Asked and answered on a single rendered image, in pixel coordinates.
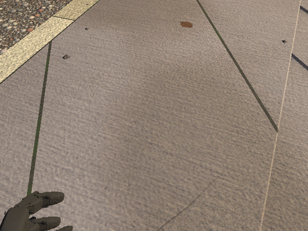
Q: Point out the robot left hand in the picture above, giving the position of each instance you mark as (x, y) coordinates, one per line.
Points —
(17, 217)

